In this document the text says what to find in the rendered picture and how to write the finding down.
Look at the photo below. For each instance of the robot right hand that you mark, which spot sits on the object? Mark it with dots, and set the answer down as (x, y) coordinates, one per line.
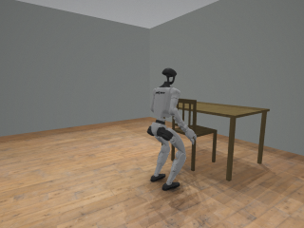
(190, 134)

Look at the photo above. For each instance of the robot left upper arm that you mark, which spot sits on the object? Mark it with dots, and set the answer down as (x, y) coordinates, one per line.
(153, 99)

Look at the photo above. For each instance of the robot right thigh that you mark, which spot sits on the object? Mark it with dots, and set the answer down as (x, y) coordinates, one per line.
(172, 136)

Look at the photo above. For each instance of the table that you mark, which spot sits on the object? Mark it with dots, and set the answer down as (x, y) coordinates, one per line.
(233, 112)

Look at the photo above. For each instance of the robot head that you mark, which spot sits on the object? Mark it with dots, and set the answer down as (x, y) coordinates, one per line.
(169, 72)

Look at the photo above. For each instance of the robot right forearm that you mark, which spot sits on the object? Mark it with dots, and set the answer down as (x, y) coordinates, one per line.
(179, 121)

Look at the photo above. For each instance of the robot right upper arm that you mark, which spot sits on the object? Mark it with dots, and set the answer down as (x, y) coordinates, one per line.
(175, 93)

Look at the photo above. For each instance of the chair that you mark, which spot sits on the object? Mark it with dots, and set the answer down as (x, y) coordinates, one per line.
(198, 130)

